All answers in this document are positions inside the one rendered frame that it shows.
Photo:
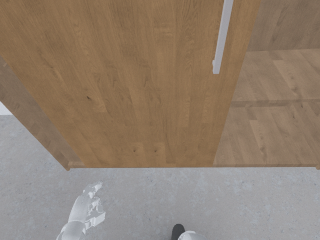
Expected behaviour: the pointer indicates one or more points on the left robot hand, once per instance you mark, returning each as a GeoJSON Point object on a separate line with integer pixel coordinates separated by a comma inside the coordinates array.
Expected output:
{"type": "Point", "coordinates": [82, 210]}

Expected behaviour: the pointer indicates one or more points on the robot right foot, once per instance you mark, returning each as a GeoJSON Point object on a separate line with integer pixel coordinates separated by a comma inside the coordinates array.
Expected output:
{"type": "Point", "coordinates": [177, 230]}

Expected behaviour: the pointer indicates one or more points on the wardrobe door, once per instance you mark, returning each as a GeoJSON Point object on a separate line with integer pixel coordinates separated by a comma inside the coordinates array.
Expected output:
{"type": "Point", "coordinates": [18, 91]}
{"type": "Point", "coordinates": [129, 83]}

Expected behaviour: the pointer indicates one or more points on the left robot forearm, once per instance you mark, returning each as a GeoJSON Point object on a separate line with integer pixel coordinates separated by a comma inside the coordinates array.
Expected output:
{"type": "Point", "coordinates": [74, 230]}

